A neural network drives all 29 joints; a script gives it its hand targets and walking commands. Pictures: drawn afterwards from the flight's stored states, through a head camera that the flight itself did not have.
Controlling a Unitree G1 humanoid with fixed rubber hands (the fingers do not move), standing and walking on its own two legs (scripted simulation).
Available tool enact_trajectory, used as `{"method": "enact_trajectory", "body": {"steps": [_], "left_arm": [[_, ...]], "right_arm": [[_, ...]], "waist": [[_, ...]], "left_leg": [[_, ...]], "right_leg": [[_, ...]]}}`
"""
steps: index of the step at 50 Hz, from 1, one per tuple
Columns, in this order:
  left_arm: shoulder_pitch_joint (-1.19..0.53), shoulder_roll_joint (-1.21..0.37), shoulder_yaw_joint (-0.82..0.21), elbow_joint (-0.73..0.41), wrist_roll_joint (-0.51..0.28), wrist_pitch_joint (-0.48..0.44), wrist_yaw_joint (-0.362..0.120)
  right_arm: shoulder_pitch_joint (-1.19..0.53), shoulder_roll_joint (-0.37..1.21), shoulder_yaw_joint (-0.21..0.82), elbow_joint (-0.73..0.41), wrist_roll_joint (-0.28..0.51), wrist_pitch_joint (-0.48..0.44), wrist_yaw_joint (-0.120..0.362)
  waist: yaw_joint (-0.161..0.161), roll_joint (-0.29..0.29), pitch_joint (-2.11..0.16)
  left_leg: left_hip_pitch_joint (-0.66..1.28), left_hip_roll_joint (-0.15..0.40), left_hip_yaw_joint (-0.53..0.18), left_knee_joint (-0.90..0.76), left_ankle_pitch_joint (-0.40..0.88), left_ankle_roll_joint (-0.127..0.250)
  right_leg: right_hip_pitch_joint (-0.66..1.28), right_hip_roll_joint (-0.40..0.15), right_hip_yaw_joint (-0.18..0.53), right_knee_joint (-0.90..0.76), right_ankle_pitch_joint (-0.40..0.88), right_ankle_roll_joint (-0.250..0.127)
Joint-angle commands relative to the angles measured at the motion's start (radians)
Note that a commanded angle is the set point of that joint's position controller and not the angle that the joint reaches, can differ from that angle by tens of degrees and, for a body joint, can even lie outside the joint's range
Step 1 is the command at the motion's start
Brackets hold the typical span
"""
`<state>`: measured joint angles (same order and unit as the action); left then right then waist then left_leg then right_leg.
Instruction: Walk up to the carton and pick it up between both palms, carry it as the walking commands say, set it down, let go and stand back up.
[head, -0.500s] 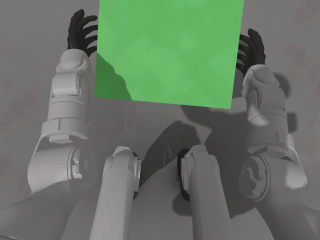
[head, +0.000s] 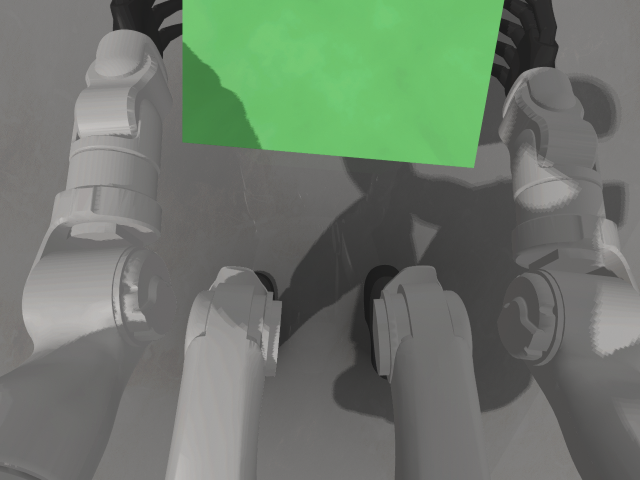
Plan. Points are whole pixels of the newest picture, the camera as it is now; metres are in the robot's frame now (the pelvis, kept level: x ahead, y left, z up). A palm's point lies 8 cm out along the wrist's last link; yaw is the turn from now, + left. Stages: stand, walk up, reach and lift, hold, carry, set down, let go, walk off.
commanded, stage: set down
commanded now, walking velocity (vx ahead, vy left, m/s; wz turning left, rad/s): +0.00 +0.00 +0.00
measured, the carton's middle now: (335, 51) +0.55 -0.01 -0.22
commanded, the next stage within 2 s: none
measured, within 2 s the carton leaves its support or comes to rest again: rests again in 1.36 s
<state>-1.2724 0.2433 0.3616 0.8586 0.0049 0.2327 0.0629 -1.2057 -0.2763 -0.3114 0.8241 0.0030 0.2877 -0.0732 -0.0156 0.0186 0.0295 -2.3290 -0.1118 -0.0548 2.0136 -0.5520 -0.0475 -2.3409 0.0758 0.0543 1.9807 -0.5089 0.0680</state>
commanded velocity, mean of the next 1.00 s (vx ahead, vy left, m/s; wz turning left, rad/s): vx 0.00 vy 0.00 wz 0.00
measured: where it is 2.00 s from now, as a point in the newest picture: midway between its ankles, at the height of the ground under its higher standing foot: (318, 344)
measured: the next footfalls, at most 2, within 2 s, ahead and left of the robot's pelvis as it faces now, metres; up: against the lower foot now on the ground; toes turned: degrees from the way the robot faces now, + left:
none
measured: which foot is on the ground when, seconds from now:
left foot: down 0.00-1.00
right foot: down 0.00-1.00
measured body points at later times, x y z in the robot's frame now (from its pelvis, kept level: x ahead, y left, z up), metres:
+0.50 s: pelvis -0.01 +0.00 -0.04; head +0.37 +0.00 +0.19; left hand +0.56 +0.17 -0.22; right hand +0.53 -0.21 -0.23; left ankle +0.10 +0.12 -0.38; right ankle +0.11 -0.13 -0.38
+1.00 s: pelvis +0.00 +0.00 -0.04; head +0.37 +0.00 +0.21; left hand +0.55 +0.18 -0.23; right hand +0.53 -0.21 -0.23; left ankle +0.10 +0.12 -0.38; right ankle +0.11 -0.13 -0.38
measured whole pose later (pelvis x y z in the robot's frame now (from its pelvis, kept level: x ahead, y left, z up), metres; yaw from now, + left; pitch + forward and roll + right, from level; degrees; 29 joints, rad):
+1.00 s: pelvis +0.00 +0.00 -0.04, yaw +0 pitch +38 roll -1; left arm -1.43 0.34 0.21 1.08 -0.12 0.15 0.09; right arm -1.37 -0.38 -0.17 1.05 0.14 0.18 -0.09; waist -0.02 0.03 0.35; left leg -2.27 -0.07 -0.02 2.21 -0.60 -0.01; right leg -2.27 0.03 0.03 2.18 -0.56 0.05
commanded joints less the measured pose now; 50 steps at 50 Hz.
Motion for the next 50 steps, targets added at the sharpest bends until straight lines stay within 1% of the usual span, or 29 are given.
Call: {"method": "enact_trajectory", "body": {"steps": [1,2,3,4,5,8,10,11,12,13,14,15,16,17,20,23,28,29,30,31,34,35,36,39,41,44,47,48,50], "left_arm": [[-0.538,-0.775,-0.436,-0.043,-0.11,0.001,-0.269],[-0.543,-0.774,-0.438,-0.044,-0.114,-0.002,-0.267],[-0.556,-0.767,-0.446,-0.048,-0.121,-0.006,-0.264],[-0.568,-0.755,-0.449,-0.04,-0.124,-0.007,-0.262],[-0.583,-0.752,-0.454,-0.052,-0.132,-0.012,-0.259],[-0.634,-0.745,-0.479,-0.069,-0.15,-0.015,-0.254],[-0.657,-0.737,-0.507,-0.086,-0.168,-0.02,-0.247],[-0.669,-0.732,-0.518,-0.09,-0.182,-0.022,-0.243],[-0.692,-0.733,-0.536,-0.1,-0.195,-0.024,-0.24],[-0.697,-0.73,-0.546,-0.096,-0.206,-0.023,-0.239],[-0.704,-0.732,-0.557,-0.096,-0.218,-0.022,-0.238],[-0.71,-0.725,-0.564,-0.086,-0.226,-0.019,-0.238],[-0.734,-0.727,-0.57,-0.116,-0.242,-0.03,-0.239],[-0.751,-0.733,-0.571,-0.121,-0.245,-0.041,-0.239],[-0.777,-0.734,-0.572,-0.12,-0.249,-0.065,-0.231],[-0.774,-0.716,-0.556,-0.066,-0.24,-0.07,-0.222],[-0.746,-0.707,-0.51,0.023,-0.223,-0.063,-0.223],[-0.736,-0.705,-0.499,0.04,-0.222,-0.061,-0.226],[-0.73,-0.708,-0.492,0.043,-0.217,-0.06,-0.23],[-0.733,-0.708,-0.481,0.044,-0.214,-0.059,-0.234],[-0.727,-0.71,-0.461,0.043,-0.202,-0.058,-0.245],[-0.732,-0.704,-0.457,0.04,-0.202,-0.06,-0.246],[-0.733,-0.702,-0.457,0.031,-0.202,-0.064,-0.245],[-0.738,-0.698,-0.451,0.021,-0.201,-0.073,-0.246],[-0.737,-0.697,-0.461,0.017,-0.204,-0.079,-0.243],[-0.717,-0.683,-0.459,0.032,-0.198,-0.087,-0.239],[-0.689,-0.679,-0.448,0.056,-0.191,-0.093,-0.238],[-0.681,-0.681,-0.445,0.057,-0.186,-0.096,-0.237],[-0.65,-0.68,-0.434,0.074,-0.179,-0.101,-0.237]], "right_arm": [[-0.709,0.75,0.392,-0.19,0.134,-0.079,0.26],[-0.719,0.747,0.395,-0.194,0.14,-0.084,0.257],[-0.728,0.737,0.397,-0.186,0.144,-0.087,0.255],[-0.745,0.731,0.397,-0.185,0.149,-0.09,0.254],[-0.753,0.731,0.404,-0.186,0.153,-0.091,0.252],[-0.814,0.711,0.426,-0.214,0.179,-0.1,0.249],[-0.853,0.704,0.449,-0.235,0.209,-0.106,0.248],[-0.867,0.695,0.458,-0.237,0.22,-0.107,0.247],[-0.868,0.7,0.467,-0.232,0.231,-0.108,0.247],[-0.887,0.693,0.476,-0.239,0.24,-0.108,0.246],[-0.906,0.686,0.484,-0.243,0.248,-0.109,0.245],[-0.916,0.673,0.491,-0.231,0.255,-0.107,0.244],[-0.947,0.686,0.502,-0.275,0.27,-0.116,0.238],[-0.937,0.698,0.497,-0.257,0.265,-0.122,0.236],[-0.95,0.699,0.494,-0.261,0.261,-0.145,0.229],[-0.929,0.681,0.471,-0.195,0.249,-0.146,0.223],[-0.925,0.674,0.439,-0.121,0.24,-0.139,0.232],[-0.921,0.666,0.433,-0.113,0.237,-0.137,0.236],[-0.916,0.666,0.427,-0.108,0.238,-0.137,0.24],[-0.91,0.665,0.422,-0.096,0.235,-0.135,0.244],[-0.894,0.666,0.407,-0.091,0.226,-0.137,0.252],[-0.888,0.661,0.402,-0.085,0.224,-0.137,0.253],[-0.886,0.665,0.404,-0.085,0.225,-0.14,0.253],[-0.878,0.669,0.399,-0.079,0.218,-0.147,0.252],[-0.873,0.66,0.401,-0.084,0.222,-0.157,0.249],[-0.861,0.657,0.402,-0.074,0.221,-0.164,0.246],[-0.831,0.662,0.397,-0.049,0.213,-0.169,0.246],[-0.825,0.662,0.398,-0.053,0.214,-0.172,0.245],[-0.796,0.661,0.388,-0.03,0.203,-0.176,0.246]], "waist": [[-0.027,0.006,-1.106],[-0.022,0.003,-1.11],[-0.029,0.002,-1.117],[-0.023,0.01,-1.112],[-0.03,-0.003,-1.127],[-0.032,0.011,-1.167],[-0.025,0.023,-1.23],[-0.035,0.014,-1.251],[-0.032,0.018,-1.275],[-0.039,0.015,-1.297],[-0.039,0.017,-1.31],[-0.05,0.011,-1.305],[-0.051,0.012,-1.281],[-0.052,0.003,-1.259],[-0.042,0.007,-1.276],[-0.046,0.015,-1.224],[-0.04,0.014,-1.064],[-0.049,0.007,-1.041],[-0.045,0.017,-1.019],[-0.045,0.01,-0.996],[-0.049,0.013,-0.945],[-0.056,0.014,-0.94],[-0.05,0.013,-0.935],[-0.052,0.004,-0.907],[-0.054,0.014,-0.903],[-0.049,0.021,-0.875],[-0.046,0.003,-0.823],[-0.039,0.01,-0.809],[-0.041,0.005,-0.769]], "left_leg": [[0.531,0.007,0.115,-0.118,0.299,0.031],[0.533,0.006,0.114,-0.11,0.3,0.032],[0.536,0.007,0.116,-0.1,0.301,0.03],[0.549,0.009,0.116,-0.094,0.301,0.032],[0.547,0.008,0.119,-0.082,0.303,0.032],[0.575,0.008,0.122,-0.052,0.306,0.032],[0.627,0.008,0.125,-0.03,0.338,0.027],[0.655,0.009,0.12,-0.024,0.343,0.027],[0.678,0.008,0.121,-0.014,0.35,0.027],[0.692,0.009,0.119,-0.004,0.355,0.026],[0.707,0.007,0.121,0.002,0.349,0.025],[0.712,0.01,0.118,0.007,0.34,0.024],[0.703,0.009,0.116,0.024,0.394,0.027],[0.689,0.011,0.12,0.032,0.403,0.029],[0.678,0.013,0.127,0.046,0.408,0.03],[0.659,0.017,0.127,0.037,0.349,0.033],[0.617,0.02,0.122,0.016,0.252,0.043],[0.611,0.021,0.116,0.015,0.244,0.046],[0.61,0.021,0.115,0.014,0.242,0.047],[0.593,0.022,0.111,0.016,0.237,0.049],[0.567,0.022,0.101,0.018,0.248,0.053],[0.567,0.023,0.095,0.023,0.252,0.055],[0.559,0.022,0.101,0.028,0.264,0.052],[0.527,0.02,0.096,0.034,0.28,0.054],[0.526,0.022,0.091,0.035,0.29,0.053],[0.512,0.022,0.093,0.039,0.296,0.054],[0.484,0.021,0.084,0.037,0.302,0.058],[0.472,0.021,0.084,0.04,0.308,0.058],[0.447,0.021,0.081,0.038,0.312,0.06]], "right_leg": [[0.707,0.009,-0.128,-0.081,0.34,-0.036],[0.705,0.01,-0.131,-0.072,0.34,-0.036],[0.717,0.009,-0.132,-0.064,0.344,-0.036],[0.709,0.01,-0.134,-0.054,0.335,-0.037],[0.724,0.009,-0.135,-0.045,0.342,-0.035],[0.742,0.014,-0.14,-0.018,0.343,-0.038],[0.777,0.014,-0.143,0.009,0.369,-0.038],[0.792,0.013,-0.15,0.019,0.373,-0.037],[0.81,0.014,-0.149,0.031,0.38,-0.04],[0.834,0.014,-0.15,0.041,0.388,-0.042],[0.856,0.014,-0.151,0.046,0.384,-0.044],[0.872,0.011,-0.153,0.056,0.382,-0.047],[0.888,0.011,-0.146,0.059,0.438,-0.044],[0.887,0.005,-0.136,0.062,0.452,-0.045],[0.89,0.002,-0.127,0.073,0.462,-0.05],[0.843,-0.001,-0.137,0.077,0.395,-0.053],[0.738,-0.006,-0.152,0.066,0.273,-0.049],[0.723,-0.008,-0.154,0.066,0.261,-0.05],[0.714,-0.009,-0.149,0.062,0.257,-0.052],[0.704,-0.011,-0.146,0.064,0.254,-0.054],[0.682,-0.012,-0.136,0.065,0.266,-0.059],[0.675,-0.013,-0.133,0.068,0.271,-0.062],[0.683,-0.013,-0.128,0.068,0.283,-0.063],[0.673,-0.012,-0.12,0.072,0.301,-0.066],[0.668,-0.012,-0.116,0.077,0.318,-0.067],[0.656,-0.013,-0.109,0.078,0.322,-0.067],[0.631,-0.013,-0.106,0.08,0.328,-0.066],[0.623,-0.011,-0.102,0.08,0.337,-0.066],[0.601,-0.012,-0.097,0.079,0.343,-0.066]]}}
